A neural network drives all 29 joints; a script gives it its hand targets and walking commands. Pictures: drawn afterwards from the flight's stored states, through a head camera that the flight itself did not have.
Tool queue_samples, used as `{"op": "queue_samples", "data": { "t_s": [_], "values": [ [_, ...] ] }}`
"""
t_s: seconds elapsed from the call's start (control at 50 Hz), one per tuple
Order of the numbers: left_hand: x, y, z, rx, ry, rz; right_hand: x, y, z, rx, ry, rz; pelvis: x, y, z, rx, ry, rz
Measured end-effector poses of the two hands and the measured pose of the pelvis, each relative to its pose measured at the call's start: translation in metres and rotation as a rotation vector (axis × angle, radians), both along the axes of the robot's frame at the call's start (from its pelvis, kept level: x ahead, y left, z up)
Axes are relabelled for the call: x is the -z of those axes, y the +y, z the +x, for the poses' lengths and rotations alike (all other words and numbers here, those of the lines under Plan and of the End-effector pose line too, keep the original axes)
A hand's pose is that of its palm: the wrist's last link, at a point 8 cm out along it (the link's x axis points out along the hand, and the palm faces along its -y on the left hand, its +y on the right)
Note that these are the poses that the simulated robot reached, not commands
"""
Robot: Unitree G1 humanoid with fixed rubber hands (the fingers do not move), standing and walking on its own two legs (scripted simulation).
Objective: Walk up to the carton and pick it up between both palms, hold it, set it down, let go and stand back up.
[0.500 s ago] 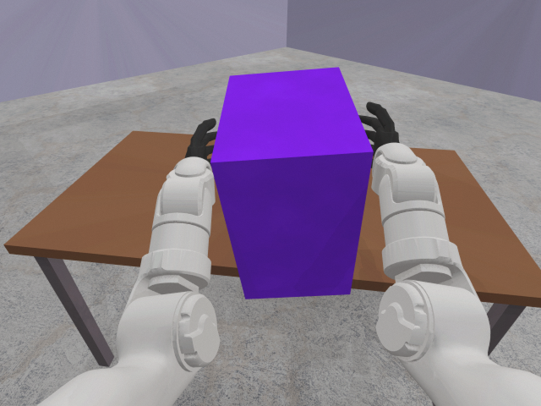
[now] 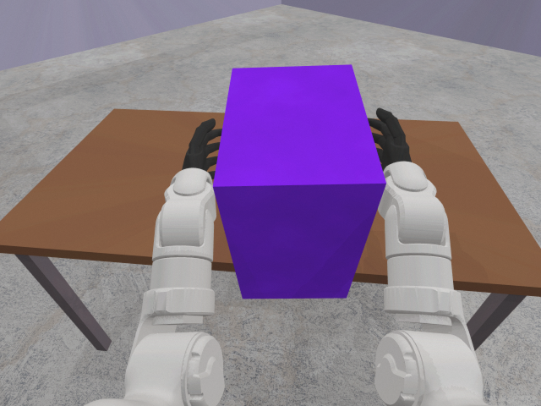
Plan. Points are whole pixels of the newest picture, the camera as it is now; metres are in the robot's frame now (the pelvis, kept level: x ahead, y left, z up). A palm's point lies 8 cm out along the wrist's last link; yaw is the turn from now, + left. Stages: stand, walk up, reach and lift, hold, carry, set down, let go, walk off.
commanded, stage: hold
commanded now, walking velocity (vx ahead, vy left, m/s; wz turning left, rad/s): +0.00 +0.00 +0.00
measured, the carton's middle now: (293, 190) +0.42 -0.01 +0.14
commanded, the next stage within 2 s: none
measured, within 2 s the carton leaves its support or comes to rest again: neither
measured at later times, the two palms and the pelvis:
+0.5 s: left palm (161, 193) +0.35 +0.17 +0.20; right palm (365, 178) +0.36 -0.11 +0.21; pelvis -0.01 +0.02 -0.01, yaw +0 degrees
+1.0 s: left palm (178, 188) +0.35 +0.14 +0.20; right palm (383, 182) +0.36 -0.13 +0.21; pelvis +0.01 +0.01 +0.00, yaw -1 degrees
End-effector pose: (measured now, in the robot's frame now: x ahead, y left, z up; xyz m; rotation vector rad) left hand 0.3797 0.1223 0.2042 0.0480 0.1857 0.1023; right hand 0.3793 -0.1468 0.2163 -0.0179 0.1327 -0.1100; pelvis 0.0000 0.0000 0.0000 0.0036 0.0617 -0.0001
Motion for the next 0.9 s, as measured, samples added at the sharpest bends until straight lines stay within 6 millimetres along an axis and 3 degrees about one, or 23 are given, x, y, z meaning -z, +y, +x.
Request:
{"op": "queue_samples", "data": {
  "t_s": [0.22, 0.34, 0.46, 0.6, 0.76, 0.9],
  "values": [
    [0.027, 0.013, -0.029, 0.024, 0.039, 0.019, 0.024, 0.009, -0.028, -0.051, 0.042, -0.031, -0.002, 0.0, 0.027, 0.004, -0.107, -0.001],
    [0.02, 0.03, -0.044, -0.001, -0.003, -0.006, 0.011, 0.025, -0.034, -0.091, 0.0, -0.037, 0.0, 0.004, 0.017, 0.002, -0.119, -0.003],
    [0.014, 0.045, -0.037, -0.004, 0.031, -0.018, 0.008, 0.039, -0.024, -0.101, 0.047, -0.01, 0.004, 0.012, -0.005, -0.002, -0.118, -0.009],
    [-0.009, 0.042, -0.018, -0.043, 0.013, -0.023, -0.007, 0.041, -0.004, -0.045, 0.041, 0.011, 0.008, 0.021, -0.022, -0.011, -0.052, -0.003],
    [-0.024, 0.031, -0.003, -0.047, -0.018, -0.029, -0.025, 0.031, 0.007, -0.036, 0.007, 0.019, 0.006, 0.022, -0.013, -0.004, -0.011, -0.002],
    [-0.022, 0.023, -0.01, -0.015, -0.05, -0.014, -0.021, 0.022, -0.005, -0.024, -0.028, -0.011, -0.001, 0.015, 0.004, 0.006, -0.059, -0.003]
  ]
}}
